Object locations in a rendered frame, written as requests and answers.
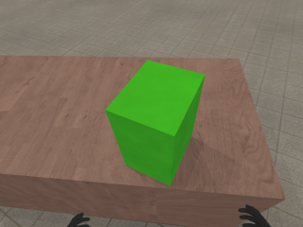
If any carton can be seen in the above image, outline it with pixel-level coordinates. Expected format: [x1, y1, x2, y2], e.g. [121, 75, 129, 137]
[105, 60, 205, 186]

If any pedestal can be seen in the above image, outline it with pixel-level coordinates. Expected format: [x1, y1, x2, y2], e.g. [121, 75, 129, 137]
[0, 55, 286, 227]

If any left robot hand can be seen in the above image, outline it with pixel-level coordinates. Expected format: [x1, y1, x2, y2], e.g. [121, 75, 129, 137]
[67, 213, 90, 227]

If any right robot hand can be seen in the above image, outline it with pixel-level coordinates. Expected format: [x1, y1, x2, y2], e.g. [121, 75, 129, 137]
[238, 204, 271, 227]

